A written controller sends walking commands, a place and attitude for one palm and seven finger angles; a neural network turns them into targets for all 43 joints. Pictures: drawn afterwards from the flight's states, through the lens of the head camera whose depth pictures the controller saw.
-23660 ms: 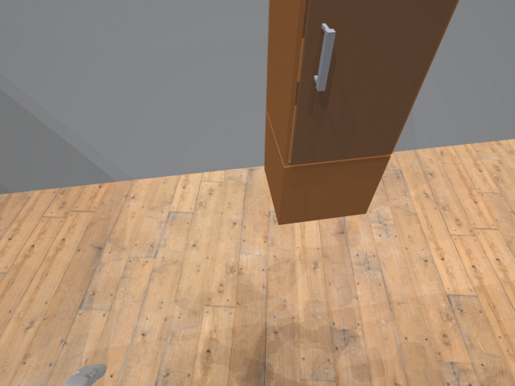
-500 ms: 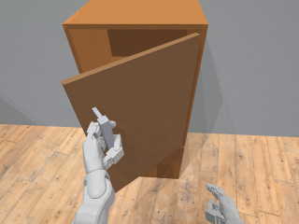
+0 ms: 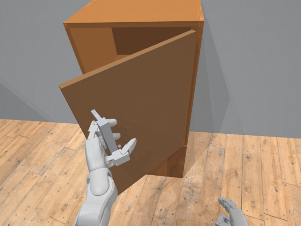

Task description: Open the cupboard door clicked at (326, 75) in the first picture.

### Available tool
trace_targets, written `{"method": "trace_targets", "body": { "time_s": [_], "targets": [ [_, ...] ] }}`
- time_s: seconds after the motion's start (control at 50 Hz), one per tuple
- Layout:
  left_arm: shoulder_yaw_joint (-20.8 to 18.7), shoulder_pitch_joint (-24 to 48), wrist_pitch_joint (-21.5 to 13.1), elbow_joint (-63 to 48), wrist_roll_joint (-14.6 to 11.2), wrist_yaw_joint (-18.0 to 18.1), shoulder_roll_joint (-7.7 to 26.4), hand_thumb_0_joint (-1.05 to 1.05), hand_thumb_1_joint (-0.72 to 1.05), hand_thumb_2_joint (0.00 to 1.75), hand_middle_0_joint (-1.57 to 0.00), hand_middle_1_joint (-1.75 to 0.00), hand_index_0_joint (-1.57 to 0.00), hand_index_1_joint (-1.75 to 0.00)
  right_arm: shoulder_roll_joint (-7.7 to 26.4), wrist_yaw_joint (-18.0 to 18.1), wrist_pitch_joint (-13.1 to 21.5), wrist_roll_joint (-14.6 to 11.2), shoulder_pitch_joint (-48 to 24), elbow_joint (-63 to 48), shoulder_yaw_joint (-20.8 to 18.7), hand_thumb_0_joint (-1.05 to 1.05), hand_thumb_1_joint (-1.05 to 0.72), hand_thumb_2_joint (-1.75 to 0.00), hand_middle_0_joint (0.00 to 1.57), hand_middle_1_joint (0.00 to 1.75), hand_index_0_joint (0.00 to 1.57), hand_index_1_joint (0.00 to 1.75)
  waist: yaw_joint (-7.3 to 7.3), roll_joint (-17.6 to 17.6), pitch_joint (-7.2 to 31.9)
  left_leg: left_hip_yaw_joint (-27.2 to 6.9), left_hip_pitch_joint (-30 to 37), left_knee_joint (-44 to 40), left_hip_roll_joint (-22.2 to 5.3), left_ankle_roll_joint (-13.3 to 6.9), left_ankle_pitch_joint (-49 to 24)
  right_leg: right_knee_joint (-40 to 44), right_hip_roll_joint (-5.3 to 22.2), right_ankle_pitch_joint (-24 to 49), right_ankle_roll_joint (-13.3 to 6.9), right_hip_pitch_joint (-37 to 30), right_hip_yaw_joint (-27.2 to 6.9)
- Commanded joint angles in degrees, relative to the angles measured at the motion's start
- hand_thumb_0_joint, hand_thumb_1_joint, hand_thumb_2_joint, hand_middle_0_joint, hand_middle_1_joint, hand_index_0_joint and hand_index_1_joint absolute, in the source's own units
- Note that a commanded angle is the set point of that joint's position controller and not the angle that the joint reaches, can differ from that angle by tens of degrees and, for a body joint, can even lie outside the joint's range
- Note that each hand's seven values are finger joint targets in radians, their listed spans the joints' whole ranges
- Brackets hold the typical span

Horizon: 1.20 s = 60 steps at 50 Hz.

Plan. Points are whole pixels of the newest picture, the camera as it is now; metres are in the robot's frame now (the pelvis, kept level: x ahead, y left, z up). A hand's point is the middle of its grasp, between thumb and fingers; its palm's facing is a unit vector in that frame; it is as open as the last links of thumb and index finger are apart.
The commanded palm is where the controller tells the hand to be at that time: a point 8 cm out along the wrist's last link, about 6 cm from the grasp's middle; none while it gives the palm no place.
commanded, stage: open thumb and fingers to let go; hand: left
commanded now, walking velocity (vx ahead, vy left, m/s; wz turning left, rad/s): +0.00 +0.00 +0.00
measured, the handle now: (106, 137) +0.33 +0.14 +0.09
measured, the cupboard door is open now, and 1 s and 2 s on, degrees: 46 44 44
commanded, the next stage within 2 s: slide the hand sideways off the handle in 0.46 s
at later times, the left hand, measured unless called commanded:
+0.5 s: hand (118, 148) +0.28 +0.10 +0.10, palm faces +0.30 -0.95 +0.01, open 15.4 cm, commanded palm +0.25 +0.15 +0.09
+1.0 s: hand (108, 159) +0.26 +0.12 +0.09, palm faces -0.14 -0.99 +0.02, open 16.3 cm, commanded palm +0.23 +0.17 +0.09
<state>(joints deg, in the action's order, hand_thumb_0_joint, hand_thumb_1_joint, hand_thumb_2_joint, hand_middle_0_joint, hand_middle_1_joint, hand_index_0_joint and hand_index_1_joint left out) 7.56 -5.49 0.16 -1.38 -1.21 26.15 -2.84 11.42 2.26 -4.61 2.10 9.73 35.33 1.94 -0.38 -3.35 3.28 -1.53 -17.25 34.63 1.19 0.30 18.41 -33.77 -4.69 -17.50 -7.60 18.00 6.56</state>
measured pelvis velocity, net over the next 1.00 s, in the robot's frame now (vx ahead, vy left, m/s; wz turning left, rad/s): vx -0.01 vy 0.07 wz -0.03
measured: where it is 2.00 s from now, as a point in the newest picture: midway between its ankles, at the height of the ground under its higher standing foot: outside the picture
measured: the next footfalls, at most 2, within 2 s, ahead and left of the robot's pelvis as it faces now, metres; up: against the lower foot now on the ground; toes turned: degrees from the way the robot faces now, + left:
none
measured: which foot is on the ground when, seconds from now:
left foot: down 0.00-1.00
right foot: down 0.00-1.00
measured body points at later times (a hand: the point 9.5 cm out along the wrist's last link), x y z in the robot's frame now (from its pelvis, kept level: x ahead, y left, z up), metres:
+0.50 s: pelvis -0.01 +0.02 +0.00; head -0.02 +0.00 +0.45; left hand +0.26 +0.15 +0.10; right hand +0.18 -0.18 -0.09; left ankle +0.00 +0.13 -0.73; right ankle +0.01 -0.02 -0.73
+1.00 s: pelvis -0.01 +0.07 -0.01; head -0.03 +0.05 +0.44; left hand +0.26 +0.17 +0.09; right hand +0.16 -0.14 -0.08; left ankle +0.00 +0.14 -0.73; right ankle +0.01 -0.02 -0.73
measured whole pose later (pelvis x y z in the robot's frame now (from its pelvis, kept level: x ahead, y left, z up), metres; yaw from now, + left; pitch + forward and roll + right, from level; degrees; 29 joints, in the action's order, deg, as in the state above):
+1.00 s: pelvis -0.01 +0.07 -0.01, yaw -2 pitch +0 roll +0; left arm 11.1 -4.9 -3.1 -1.2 -5.1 2.7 3.0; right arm 11.7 0.2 3.0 -1.1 12.8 30.6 4.1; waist -1.1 -1.6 2.9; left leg 1.9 -19.6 38.6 4.4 -4.1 19.5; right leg -39.2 -1.5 -18.3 -3.0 21.4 3.0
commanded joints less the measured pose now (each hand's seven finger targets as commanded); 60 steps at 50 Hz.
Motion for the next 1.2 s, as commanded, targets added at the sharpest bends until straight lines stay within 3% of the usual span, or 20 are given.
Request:
{"method": "trace_targets", "body": {
  "time_s": [0.0,0.06,0.14,0.42,0.54,0.56,0.58,0.6,0.62,0.64,0.68,0.72,0.78,0.84,0.88,0.98,1.02,1.08,1.14,1.18],
  "targets": [
    [-1.6,13.6,-5.0,-12.6,0.5,-0.5,1.6,0.00,-0.43,0.33,-0.30,-1.21,-0.30,-1.21,3.4,0.7,3.5,0.0,-9.6,-9.8,-1.2,0.00,-0.90,-0.90,0.20,0.30,0.20,0.30,-0.37,9.0,8.9,-1.5,-4.2,-0.1,0.7,-1.7,-4.7,11.2,11.5,14.2,9.0,-10.5,-18.1],
    [0.0,16.2,-5.9,-12.5,1.0,-0.4,0.7,0.00,-0.50,0.30,-0.30,-1.20,-0.30,-1.20,3.3,0.5,4.1,-0.1,-9.5,-9.5,-1.3,0.00,-0.90,-0.90,0.20,0.30,0.20,0.30,0.10,8.3,8.3,-1.8,-3.6,-0.3,0.6,-1.9,-4.0,11.3,11.2,9.8,8.6,-8.5,-17.4],
    [-1.6,13.3,-6.7,-11.9,0.5,-0.6,1.7,0.00,-0.50,0.30,-0.27,-1.00,-0.27,-1.00,3.3,0.4,4.7,-0.1,-9.1,-9.6,-1.5,0.00,-0.90,-0.90,0.20,0.30,0.20,0.30,-0.97,8.3,10.3,-1.7,-3.7,-0.4,0.6,-1.8,-4.8,10.4,11.2,12.7,8.8,-10.0,-17.1],
    [2.2,17.8,-5.4,-9.5,2.4,1.7,-1.2,0.00,-0.50,0.30,-0.15,-0.30,-0.15,-0.30,3.3,0.4,4.3,-0.1,-9.7,-10.2,-1.2,0.00,-0.90,-0.90,0.20,0.30,0.20,0.30,-0.21,7.6,7.2,-1.4,-0.7,-1.3,0.5,-2.2,-4.1,9.9,8.7,4.0,6.9,-3.7,-11.8],
    [4.2,19.4,-4.1,-7.9,3.5,3.8,-4.1,0.00,-0.50,0.30,-0.15,-0.30,-0.15,-0.30,2.9,0.1,3.5,0.0,-9.6,-10.5,-0.9,0.00,-0.90,-0.90,0.20,0.30,0.20,0.30,-0.17,7.0,8.1,-1.1,0.6,-1.7,0.3,-2.2,-5.1,7.6,7.2,3.8,6.1,-1.9,-8.6],
    [14.1,20.0,-6.4,-5.7,7.9,-7.8,0.5,0.00,-0.50,0.30,-0.15,-0.30,-0.15,-0.30,5.3,-0.6,3.7,0.2,-7.0,-8.6,-0.3,0.00,-0.90,-0.90,0.20,0.30,0.20,0.30,3.58,9.4,4.9,-1.2,1.2,-2.3,0.4,-2.8,-7.0,4.6,6.3,10.2,6.0,-0.1,-9.0],
    [9.5,22.4,-8.5,-8.7,5.8,-13.8,4.7,0.00,-0.50,0.30,-0.15,-0.30,-0.15,-0.30,5.1,-0.1,4.0,-0.5,-6.0,-10.7,-0.7,0.00,-0.90,-0.90,0.20,0.30,0.20,0.30,2.17,7.7,9.3,-1.1,0.7,-1.8,0.4,-3.1,-8.4,2.8,6.3,13.3,5.8,-2.0,-8.6],
    [9.1,23.6,-9.8,-9.8,5.3,-17.3,6.7,0.00,-0.50,0.30,-0.15,-0.30,-0.15,-0.30,5.1,0.5,4.1,-0.8,-5.7,-11.0,-0.5,0.00,-0.90,-0.90,0.20,0.30,0.20,0.30,1.52,6.9,11.5,-1.2,1.2,-1.7,0.5,-3.2,-9.4,2.0,6.4,15.1,5.5,-3.7,-8.7],
    [9.8,24.4,-10.4,-10.7,4.5,-20.5,6.6,0.00,-0.50,0.30,-0.15,-0.30,-0.15,-0.30,5.0,0.9,4.3,-1.1,-5.3,-11.5,-0.6,0.00,-0.90,-0.90,0.20,0.30,0.20,0.30,1.51,2.7,12.4,-0.9,3.0,-1.8,0.4,-3.0,-9.9,1.9,6.4,15.3,5.2,-3.5,-8.5],
    [10.8,24.7,-10.8,-10.5,3.2,-23.9,5.8,0.00,-0.50,0.30,-0.15,-0.30,-0.15,-0.30,4.7,1.0,5.1,-1.6,-5.2,-11.9,-0.3,0.00,-0.90,-0.90,0.20,0.30,0.20,0.30,1.73,2.4,12.3,-1.1,3.5,-1.6,0.3,-2.9,-9.4,1.9,6.2,14.3,5.1,-2.7,-8.1],
    [11.7,25.5,-10.0,-7.0,-1.6,-30.4,4.2,0.00,-0.50,0.30,-0.15,-0.30,-0.15,-0.30,5.1,1.3,6.7,-2.7,-5.4,-12.6,0.5,0.00,-0.90,-0.90,0.20,0.30,0.20,0.30,2.68,4.8,8.9,-2.1,2.9,-2.1,0.1,-2.9,-6.1,2.9,5.4,9.6,5.1,-0.6,-7.1],
    [9.1,25.1,-8.4,-5.1,-7.3,-32.3,3.1,0.00,-0.50,0.30,-0.15,-0.30,-0.15,-0.30,5.5,1.7,8.4,-3.8,-7.2,-13.2,0.9,0.00,-0.90,-0.90,0.20,0.30,0.20,0.30,2.14,6.3,6.0,-3.0,1.6,-2.9,-0.1,-2.5,-2.1,4.2,4.8,3.4,5.1,0.8,-6.5],
    [5.4,22.3,-7.0,-5.1,-10.2,-30.4,2.5,0.00,-0.50,0.30,-0.15,-0.30,-0.15,-0.30,6.0,1.2,10.4,-4.0,-7.1,-13.2,0.9,0.00,-0.90,-0.90,0.20,0.30,0.20,0.30,0.51,7.5,5.9,-4.2,0.4,-4.1,-0.4,-1.8,1.4,3.3,4.3,-1.5,5.3,2.5,-4.7],
    [2.9,18.3,-7.2,-9.1,-7.5,-26.4,4.9,0.00,-0.50,0.30,-0.15,-0.30,-0.15,-0.30,5.9,-0.2,11.2,-3.6,-6.2,-13.8,0.3,0.00,-0.90,-0.90,0.20,0.30,0.20,0.30,-1.35,3.8,8.6,-4.4,1.2,-4.7,-0.8,-0.9,-0.6,1.0,4.4,0.2,4.8,1.8,-4.2],
    [3.2,13.3,-7.3,-11.5,-4.9,-24.5,5.3,0.00,-0.50,0.30,-0.15,-0.30,-0.15,-0.30,5.7,-1.1,11.0,-3.3,-5.3,-14.3,0.0,0.00,-0.90,-0.90,0.20,0.30,0.20,0.30,-1.78,3.7,9.1,-3.9,1.5,-4.3,-1.3,-0.4,-3.9,0.2,4.3,2.6,4.6,1.6,-4.2],
    [2.6,8.0,-6.9,-16.4,-2.5,-23.3,7.6,0.00,-0.50,0.30,-0.15,-0.30,-0.15,-0.30,5.9,-2.0,10.1,-3.0,-5.4,-15.7,-0.2,0.00,-0.90,-0.90,0.20,0.30,0.20,0.30,-1.58,4.0,6.8,-3.0,0.4,-3.8,-1.9,-0.3,-4.7,0.1,4.1,3.1,4.4,1.9,-4.7],
    [0.3,5.9,-6.4,-17.5,-2.6,-23.2,9.9,0.00,-0.50,0.30,-0.15,-0.30,-0.15,-0.30,6.0,-1.7,9.5,-3.0,-5.6,-15.9,-0.1,0.00,-0.90,-0.90,0.20,0.30,0.20,0.30,-1.89,4.4,5.6,-2.9,-0.6,-4.1,-1.9,-0.3,-4.3,0.5,4.0,2.7,4.2,1.0,-4.9],
    [2.1,5.0,-6.3,-22.0,-3.3,-23.6,8.0,0.00,-0.50,0.30,-0.15,-0.30,-0.15,-0.30,5.6,-1.5,9.7,-3.0,-5.7,-16.9,0.1,0.00,-0.90,-0.90,0.20,0.30,0.20,0.30,-1.17,3.3,5.9,-2.8,0.0,-3.5,-1.8,-0.4,-4.7,0.2,3.8,3.2,4.4,1.6,-4.7],
    [-0.4,1.4,-6.8,-24.1,-4.4,-24.1,9.9,0.00,-0.50,0.30,-0.15,-0.30,-0.15,-0.30,5.8,-1.1,10.3,-3.1,-5.2,-16.7,0.0,0.00,-0.90,-0.90,0.20,0.30,0.20,0.30,-1.18,3.4,7.0,-2.8,0.4,-2.9,-1.9,-0.4,-6.0,0.2,3.6,4.4,4.5,1.1,-4.8],
    [0.8,-1.0,-7.6,-26.7,-4.8,-25.0,9.2,0.00,-0.50,0.30,-0.15,-0.30,-0.15,-0.30,5.7,-1.1,11.2,-3.0,-4.2,-16.8,-0.1,0.00,-0.90,-0.90,0.20,0.30,0.20,0.30,-0.96,2.9,8.0,-2.9,1.1,-2.1,-1.9,-0.1,-8.6,-0.7,3.5,6.8,4.5,1.2,-4.6]
  ]
}}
